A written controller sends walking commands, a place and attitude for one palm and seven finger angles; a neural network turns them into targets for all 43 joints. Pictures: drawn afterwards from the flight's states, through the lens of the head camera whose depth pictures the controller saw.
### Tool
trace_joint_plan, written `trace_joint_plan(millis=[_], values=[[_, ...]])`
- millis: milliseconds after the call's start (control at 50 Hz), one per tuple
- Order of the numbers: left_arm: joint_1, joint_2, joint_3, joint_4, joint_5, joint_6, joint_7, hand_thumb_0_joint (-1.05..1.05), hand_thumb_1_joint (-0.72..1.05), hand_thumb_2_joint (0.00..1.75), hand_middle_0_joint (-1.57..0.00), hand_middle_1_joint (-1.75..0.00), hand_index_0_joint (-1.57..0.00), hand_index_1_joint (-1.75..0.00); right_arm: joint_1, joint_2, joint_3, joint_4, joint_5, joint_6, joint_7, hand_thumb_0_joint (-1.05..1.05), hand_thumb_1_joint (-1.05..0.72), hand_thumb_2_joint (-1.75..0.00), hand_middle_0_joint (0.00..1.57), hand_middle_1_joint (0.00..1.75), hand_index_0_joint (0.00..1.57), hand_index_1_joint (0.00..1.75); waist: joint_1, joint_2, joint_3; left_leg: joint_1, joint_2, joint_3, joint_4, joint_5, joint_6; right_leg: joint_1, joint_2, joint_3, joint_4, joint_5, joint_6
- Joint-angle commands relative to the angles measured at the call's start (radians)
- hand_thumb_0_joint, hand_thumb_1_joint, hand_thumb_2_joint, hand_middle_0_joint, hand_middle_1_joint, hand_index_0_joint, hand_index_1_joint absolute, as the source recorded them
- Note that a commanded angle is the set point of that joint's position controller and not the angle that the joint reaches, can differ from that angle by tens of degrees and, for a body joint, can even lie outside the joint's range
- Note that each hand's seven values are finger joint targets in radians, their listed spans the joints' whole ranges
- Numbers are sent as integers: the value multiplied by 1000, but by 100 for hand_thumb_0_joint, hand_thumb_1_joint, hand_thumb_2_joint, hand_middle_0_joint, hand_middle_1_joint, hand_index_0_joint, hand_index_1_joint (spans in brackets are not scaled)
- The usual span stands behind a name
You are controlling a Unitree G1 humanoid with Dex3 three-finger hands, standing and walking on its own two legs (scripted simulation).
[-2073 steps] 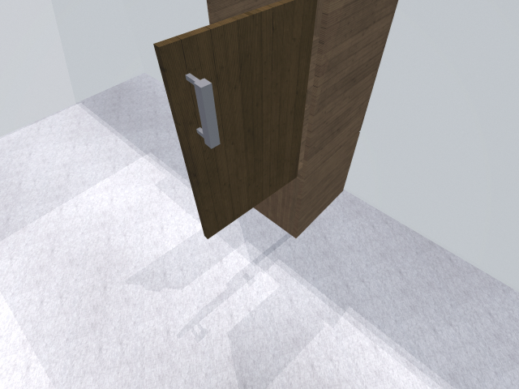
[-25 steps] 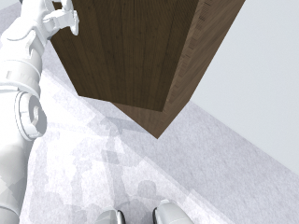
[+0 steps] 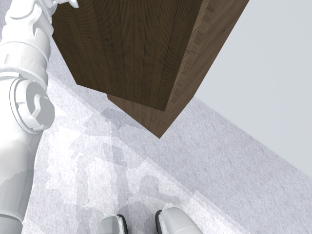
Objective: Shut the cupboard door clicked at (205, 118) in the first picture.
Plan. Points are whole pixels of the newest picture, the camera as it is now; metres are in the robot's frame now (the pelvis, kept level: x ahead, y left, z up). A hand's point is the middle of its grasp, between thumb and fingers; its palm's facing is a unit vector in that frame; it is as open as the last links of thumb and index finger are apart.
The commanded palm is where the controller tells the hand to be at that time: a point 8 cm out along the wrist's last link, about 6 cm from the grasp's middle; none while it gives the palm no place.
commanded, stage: pull the fist back off the door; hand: left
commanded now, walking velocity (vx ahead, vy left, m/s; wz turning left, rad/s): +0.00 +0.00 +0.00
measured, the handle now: out of the picture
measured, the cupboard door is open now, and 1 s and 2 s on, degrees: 21 21 21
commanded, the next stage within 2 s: draw the hand back to the body in 0.76 s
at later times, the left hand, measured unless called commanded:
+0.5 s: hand (71, 13) +0.54 +0.07 +0.17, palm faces +0.06 -1.00 +0.00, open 3.1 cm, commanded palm +0.51 +0.11 +0.17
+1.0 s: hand (72, 26) +0.50 +0.06 +0.18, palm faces +0.06 -1.00 +0.01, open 3.1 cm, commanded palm +0.44 +0.13 +0.18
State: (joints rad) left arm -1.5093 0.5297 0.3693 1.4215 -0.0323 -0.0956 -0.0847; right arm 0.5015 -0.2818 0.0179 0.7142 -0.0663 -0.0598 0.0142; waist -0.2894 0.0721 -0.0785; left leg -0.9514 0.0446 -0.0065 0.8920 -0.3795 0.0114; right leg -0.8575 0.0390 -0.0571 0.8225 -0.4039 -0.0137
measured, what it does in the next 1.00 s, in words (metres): stands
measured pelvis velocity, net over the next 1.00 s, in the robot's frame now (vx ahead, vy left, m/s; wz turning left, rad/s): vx -0.01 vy -0.01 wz -0.01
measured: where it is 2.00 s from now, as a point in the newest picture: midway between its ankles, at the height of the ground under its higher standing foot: outside the picture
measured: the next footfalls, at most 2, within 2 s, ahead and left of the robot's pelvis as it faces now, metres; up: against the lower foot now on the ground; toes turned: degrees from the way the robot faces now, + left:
none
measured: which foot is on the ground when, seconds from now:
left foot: down 0.00-1.00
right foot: down 0.00-1.00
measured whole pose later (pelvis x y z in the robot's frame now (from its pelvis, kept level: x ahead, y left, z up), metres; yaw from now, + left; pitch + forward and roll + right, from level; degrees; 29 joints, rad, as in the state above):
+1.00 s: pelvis -0.01 -0.01 +0.03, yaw -1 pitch +12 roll +0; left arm -0.99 0.23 0.28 1.15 -0.05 -0.28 0.10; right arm 0.39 -0.25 0.00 0.70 -0.01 -0.06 0.02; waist -0.15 0.05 -0.10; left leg -0.59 0.03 0.04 0.70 -0.31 0.00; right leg -0.55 0.03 -0.01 0.70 -0.36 -0.02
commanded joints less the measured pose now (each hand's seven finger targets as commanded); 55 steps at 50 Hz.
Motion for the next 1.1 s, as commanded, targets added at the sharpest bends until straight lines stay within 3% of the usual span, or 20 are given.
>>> trace_joint_plan(millis=[0, 40, 60, 160, 260, 300, 340, 400, 440, 460, 520, 560, 620, 660, 720, 820, 880, 920, 1020, 1080], values=[[-453, 97, 11, -339, 140, -123, 309, 0, 90, 90, -130, -150, -130, -150, 291, -156, -72, -32, -46, 1, 67, 0, -90, -90, 20, 30, 20, 30, -9, 130, -617, 565, -17, -65, -4, 578, 10, 129, 18, 6, -66, 479, 14], [-424, 51, -45, -364, 166, -154, 293, 0, 90, 90, -130, -150, -130, -150, 289, -160, -88, -35, -40, 12, 79, 0, -90, -90, 20, 30, 20, 30, -8, 112, -648, 614, -23, -57, -19, 613, 11, 172, 22, 11, -78, 528, 10], [-415, 70, -37, -363, 157, -153, 267, 0, 90, 90, -130, -150, -130, -150, 286, -164, -92, -36, -34, 22, 76, 0, -90, -90, 20, 30, 20, 30, 1, 106, -653, 617, -26, -50, -33, 602, 11, 214, 23, 16, -88, 549, 8], [-371, 65, -9, -389, 60, -139, 179, 0, 90, 90, -130, -150, -130, -150, 241, -153, -90, -53, 4, 42, 48, 0, -90, -90, 20, 30, 20, 30, 38, 69, -625, 613, -40, -20, -96, 537, 16, 345, 25, 30, -142, 612, 9], [-211, 2, -18, -407, 44, -214, 205, 0, 90, 90, -130, -150, -130, -150, 211, -137, -92, -50, 7, 25, 51, 0, -90, -90, 20, 30, 20, 30, 65, 10, -536, 619, -42, -6, -124, 543, 16, 368, 27, 26, -156, 625, 11], [-124, -17, -25, -375, 46, -211, 200, 0, 90, 90, -130, -150, -130, -150, 193, -135, -94, -56, 13, 26, 51, 0, -90, -90, 20, 30, 20, 30, 81, -47, -482, 576, -47, 11, -142, 501, 19, 401, 23, 28, -165, 631, 13], [-64, -32, -32, -367, 42, -203, 191, 0, 90, 90, -130, -150, -130, -150, 173, -135, -92, -65, 23, 31, 48, 0, -90, -90, 20, 30, 20, 30, 98, -49, -452, 575, -50, 21, -157, 489, 19, 411, 20, 29, -171, 635, 12], [-44, -90, -74, -389, 14, -191, 176, 0, 90, 90, -130, -150, -130, -150, 133, -131, -95, -77, 34, 33, 41, 0, -90, -90, 20, 30, 20, 30, 95, -106, -388, 555, -53, 29, -181, 405, 22, 424, 17, 33, -199, 591, 17], [-68, -86, -69, -458, -1, -213, 176, 0, 90, 90, -130, -150, -130, -150, 109, -129, -95, -80, 44, 27, 31, 0, -90, -90, 20, 30, 20, 30, 106, -66, -414, 598, -55, 28, -184, 407, 21, 425, 14, 39, -198, 576, 12], [-67, -125, -104, -469, -9, -218, 174, 0, 90, 90, -130, -150, -130, -150, 92, -121, -94, -78, 44, 24, 28, 0, -90, -90, 20, 30, 20, 30, 101, -57, -396, 608, -55, 29, -185, 396, 22, 415, 15, 40, -204, 564, 13], [-107, -144, -131, -509, -13, -244, 183, 0, 90, 90, -130, -150, -130, -150, 78, -119, -95, -65, 48, 10, 19, 0, -90, -90, 20, 30, 20, 30, 92, -57, -385, 638, -51, 20, -190, 364, 21, 389, 13, 35, -207, 501, 12], [-82, -155, -139, -539, -16, -255, 185, 0, 90, 90, -130, -150, -130, -150, 48, -117, -96, -64, 50, 3, 16, 0, -90, -90, 20, 30, 20, 30, 112, -7, -432, 676, -51, 16, -190, 377, 14, 388, 11, 37, -198, 497, 8], [-23, -161, -142, -561, -20, -256, 186, 0, 90, 90, -130, -150, -130, -150, 34, -113, -96, -66, 57, -3, 10, 0, -90, -90, 20, 30, 20, 30, 129, -28, -451, 698, -49, 14, -194, 409, 13, 415, 10, 30, -193, 514, 6], [0, -210, -179, -552, -22, -242, 185, 0, 90, 90, -130, -150, -130, -150, 8, -108, -94, -66, 60, -7, 8, 0, -90, -90, 20, 30, 20, 30, 126, -48, -420, 694, -47, 13, -201, 388, 11, 396, 10, 28, -200, 497, 8], [-46, -182, -158, -505, -31, -220, 202, 0, 90, 90, -130, -150, -130, -150, 6, -113, -87, -53, 63, -8, -2, 0, -90, -90, 20, 30, 20, 30, 111, -102, -337, 639, -50, 15, -221, 312, 16, 394, 7, 33, -225, 444, 13], [-93, -121, -119, -455, -16, -236, 220, 0, 90, 90, -130, -150, -130, -150, 1, -117, -77, -43, 54, -22, -9, 0, -90, -90, 20, 30, 20, 30, 102, -95, -336, 604, -53, 11, -225, 268, 17, 389, -2, 46, -225, 403, 15], [-15, -119, -104, -443, -13, -254, 208, 0, 90, 90, -130, -150, -130, -150, -7, -114, -74, -63, 54, -32, -1, 0, -90, -90, 20, 30, 20, 30, 134, -79, -389, 605, -54, 13, -223, 279, 12, 406, -1, 44, -210, 408, 11], [136, -57, -38, -442, -15, -254, 189, 0, 90, 90, -130, -150, -130, -150, -4, -119, -77, -85, 56, -25, -4, 0, -90, -90, 20, 30, 20, 30, 184, -95, -427, 596, -56, 24, -232, 317, 13, 484, 0, 43, -202, 456, 5], [343, -64, -43, -680, -54, -220, 127, 0, 90, 90, -130, -150, -130, -150, -53, -111, -82, -151, 82, -13, -13, 0, -90, -90, 20, 30, 20, 30, 239, -106, -446, 633, -52, 54, -265, 374, 19, 605, 4, 44, -224, 552, 5], [379, -128, -110, -871, -90, -181, 99, 0, 90, 90, -130, -150, -130, -150, -100, -103, -84, -166, 99, -20, -22, 0, -90, -90, 20, 30, 20, 30, 228, -106, -387, 685, -45, 55, -287, 374, 24, 597, 10, 39, -256, 550, 12]])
